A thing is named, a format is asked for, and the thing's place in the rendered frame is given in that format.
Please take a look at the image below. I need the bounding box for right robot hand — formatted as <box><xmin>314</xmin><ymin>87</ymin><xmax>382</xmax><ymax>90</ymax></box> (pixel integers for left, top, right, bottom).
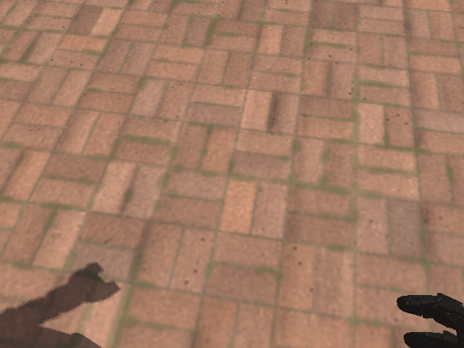
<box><xmin>397</xmin><ymin>293</ymin><xmax>464</xmax><ymax>348</ymax></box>

